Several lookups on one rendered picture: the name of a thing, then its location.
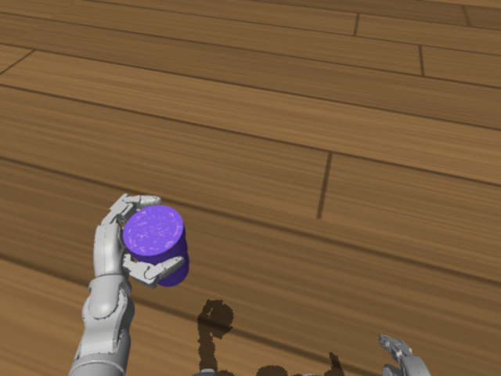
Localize left robot arm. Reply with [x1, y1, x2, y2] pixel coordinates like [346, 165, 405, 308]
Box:
[68, 274, 135, 376]

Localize cup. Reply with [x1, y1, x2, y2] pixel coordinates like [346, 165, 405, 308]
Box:
[123, 205, 189, 287]

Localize right robot hand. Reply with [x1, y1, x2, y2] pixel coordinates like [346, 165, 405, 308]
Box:
[378, 334, 431, 376]

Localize left robot hand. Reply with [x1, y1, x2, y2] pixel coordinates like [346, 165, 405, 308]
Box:
[93, 193, 185, 289]

